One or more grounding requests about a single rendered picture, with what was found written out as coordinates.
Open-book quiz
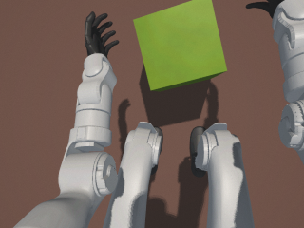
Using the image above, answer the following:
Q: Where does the robot right thigh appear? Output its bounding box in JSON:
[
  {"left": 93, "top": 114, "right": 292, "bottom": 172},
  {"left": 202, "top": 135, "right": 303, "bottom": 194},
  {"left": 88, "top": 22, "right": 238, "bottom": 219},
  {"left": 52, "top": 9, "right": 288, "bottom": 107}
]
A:
[{"left": 199, "top": 130, "right": 255, "bottom": 228}]

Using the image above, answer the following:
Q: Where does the left robot forearm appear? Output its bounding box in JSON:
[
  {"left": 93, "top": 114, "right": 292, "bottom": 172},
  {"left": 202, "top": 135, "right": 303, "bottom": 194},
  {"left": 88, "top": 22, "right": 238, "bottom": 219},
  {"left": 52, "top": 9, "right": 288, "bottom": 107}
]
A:
[{"left": 58, "top": 53, "right": 117, "bottom": 188}]

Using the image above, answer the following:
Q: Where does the right robot forearm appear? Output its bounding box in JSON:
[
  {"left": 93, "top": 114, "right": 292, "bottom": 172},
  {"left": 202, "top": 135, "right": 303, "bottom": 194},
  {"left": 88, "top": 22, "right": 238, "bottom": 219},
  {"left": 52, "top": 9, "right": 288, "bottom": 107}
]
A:
[{"left": 272, "top": 0, "right": 304, "bottom": 103}]

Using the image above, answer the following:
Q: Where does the right robot upper arm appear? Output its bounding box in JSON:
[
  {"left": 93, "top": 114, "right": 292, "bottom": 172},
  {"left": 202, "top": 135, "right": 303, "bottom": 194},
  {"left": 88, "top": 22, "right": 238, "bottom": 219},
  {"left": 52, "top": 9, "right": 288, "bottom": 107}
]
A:
[{"left": 278, "top": 100, "right": 304, "bottom": 165}]

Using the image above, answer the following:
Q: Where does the robot left shin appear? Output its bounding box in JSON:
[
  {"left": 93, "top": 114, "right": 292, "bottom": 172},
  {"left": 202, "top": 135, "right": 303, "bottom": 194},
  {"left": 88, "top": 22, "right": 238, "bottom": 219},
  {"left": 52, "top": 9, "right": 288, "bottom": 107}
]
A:
[{"left": 124, "top": 122, "right": 157, "bottom": 168}]

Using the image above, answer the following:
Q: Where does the carton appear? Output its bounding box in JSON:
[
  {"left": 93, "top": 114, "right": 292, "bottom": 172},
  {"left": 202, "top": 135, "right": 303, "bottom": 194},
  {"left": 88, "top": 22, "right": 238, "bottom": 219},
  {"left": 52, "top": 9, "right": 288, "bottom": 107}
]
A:
[{"left": 133, "top": 0, "right": 227, "bottom": 92}]

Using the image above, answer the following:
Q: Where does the robot right hand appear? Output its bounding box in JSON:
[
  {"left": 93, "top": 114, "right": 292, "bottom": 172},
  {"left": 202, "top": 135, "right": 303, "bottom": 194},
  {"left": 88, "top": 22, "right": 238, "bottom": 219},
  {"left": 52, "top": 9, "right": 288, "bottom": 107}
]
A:
[{"left": 245, "top": 0, "right": 284, "bottom": 19}]

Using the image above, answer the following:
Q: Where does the robot left hand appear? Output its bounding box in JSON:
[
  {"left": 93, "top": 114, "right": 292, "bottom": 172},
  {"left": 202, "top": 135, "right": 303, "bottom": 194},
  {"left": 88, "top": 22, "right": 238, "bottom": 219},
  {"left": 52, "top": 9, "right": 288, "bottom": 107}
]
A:
[{"left": 85, "top": 11, "right": 119, "bottom": 59}]

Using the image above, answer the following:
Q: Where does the left robot upper arm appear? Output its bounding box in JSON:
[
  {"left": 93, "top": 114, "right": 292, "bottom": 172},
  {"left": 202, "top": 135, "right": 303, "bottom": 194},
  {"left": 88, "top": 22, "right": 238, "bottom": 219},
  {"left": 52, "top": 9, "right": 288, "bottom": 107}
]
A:
[{"left": 13, "top": 151, "right": 118, "bottom": 228}]

